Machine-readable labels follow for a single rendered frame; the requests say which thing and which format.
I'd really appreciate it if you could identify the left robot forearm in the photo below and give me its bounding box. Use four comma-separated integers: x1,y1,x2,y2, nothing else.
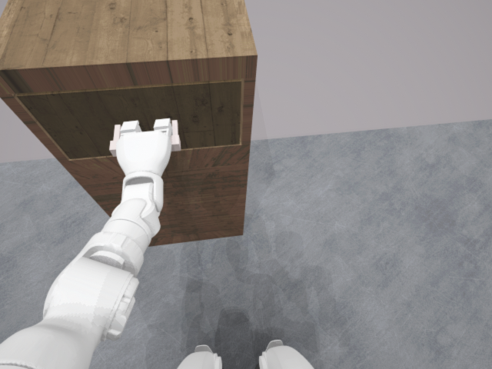
43,171,163,319

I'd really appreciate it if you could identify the handle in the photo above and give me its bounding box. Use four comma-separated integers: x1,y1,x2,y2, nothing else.
109,120,181,157

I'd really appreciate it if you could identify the left robot upper arm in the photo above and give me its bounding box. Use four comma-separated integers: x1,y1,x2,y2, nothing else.
0,257,139,369

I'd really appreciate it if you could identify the cabinet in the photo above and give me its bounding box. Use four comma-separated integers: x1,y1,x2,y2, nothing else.
0,0,258,247

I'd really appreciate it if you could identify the robot right shin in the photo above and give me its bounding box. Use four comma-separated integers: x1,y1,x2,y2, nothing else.
265,340,284,352

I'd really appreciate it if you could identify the right robot thigh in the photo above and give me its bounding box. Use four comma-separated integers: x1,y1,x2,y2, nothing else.
259,346,314,369

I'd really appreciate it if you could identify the robot left hand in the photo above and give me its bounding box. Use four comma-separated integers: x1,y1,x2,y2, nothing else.
116,118,173,177

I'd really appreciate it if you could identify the drawer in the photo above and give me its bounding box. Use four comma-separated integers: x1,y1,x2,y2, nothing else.
17,78,241,159

